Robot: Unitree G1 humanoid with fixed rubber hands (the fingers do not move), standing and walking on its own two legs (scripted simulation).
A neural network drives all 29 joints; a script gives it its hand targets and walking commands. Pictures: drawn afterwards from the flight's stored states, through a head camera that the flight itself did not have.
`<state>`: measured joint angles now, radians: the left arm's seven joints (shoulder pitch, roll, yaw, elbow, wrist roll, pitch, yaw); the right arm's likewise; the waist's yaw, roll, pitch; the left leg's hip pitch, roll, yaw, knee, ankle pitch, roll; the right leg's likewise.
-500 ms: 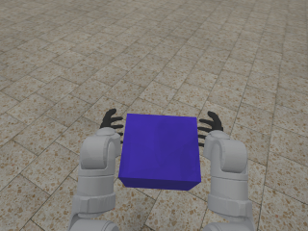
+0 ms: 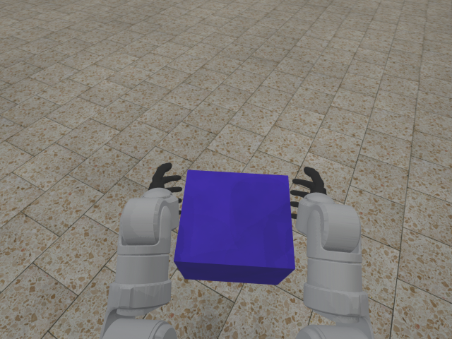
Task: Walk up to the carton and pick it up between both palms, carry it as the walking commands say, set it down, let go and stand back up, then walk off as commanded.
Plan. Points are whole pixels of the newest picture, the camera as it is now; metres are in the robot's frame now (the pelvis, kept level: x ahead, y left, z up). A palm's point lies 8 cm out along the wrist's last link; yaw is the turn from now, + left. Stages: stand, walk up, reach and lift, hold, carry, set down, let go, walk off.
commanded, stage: carry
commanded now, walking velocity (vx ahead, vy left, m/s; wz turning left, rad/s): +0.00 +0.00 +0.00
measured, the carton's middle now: (234, 229) +0.31 +0.00 +0.00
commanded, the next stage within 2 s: none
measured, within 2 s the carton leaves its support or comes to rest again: neither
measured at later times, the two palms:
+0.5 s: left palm (149, 224) +0.25 +0.13 +0.11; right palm (321, 229) +0.26 -0.13 +0.11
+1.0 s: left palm (151, 237) +0.23 +0.12 +0.11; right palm (327, 241) +0.24 -0.14 +0.10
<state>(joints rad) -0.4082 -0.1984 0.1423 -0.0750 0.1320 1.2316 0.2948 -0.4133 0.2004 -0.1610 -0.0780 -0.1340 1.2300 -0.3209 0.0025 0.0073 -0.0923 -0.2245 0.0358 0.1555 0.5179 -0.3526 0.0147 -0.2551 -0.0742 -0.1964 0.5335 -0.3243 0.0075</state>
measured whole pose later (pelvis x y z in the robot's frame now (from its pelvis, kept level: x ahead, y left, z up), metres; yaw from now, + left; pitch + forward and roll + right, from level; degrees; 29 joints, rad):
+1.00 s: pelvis -0.06 -0.01 +0.00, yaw +1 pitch +1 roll +0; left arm -0.42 -0.20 0.14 -0.03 0.15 1.25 0.29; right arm -0.41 0.20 -0.17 -0.05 -0.14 1.24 -0.31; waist 0.01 0.00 -0.10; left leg -0.26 0.04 0.15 0.49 -0.25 0.02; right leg -0.28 -0.07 -0.21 0.49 -0.23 -0.02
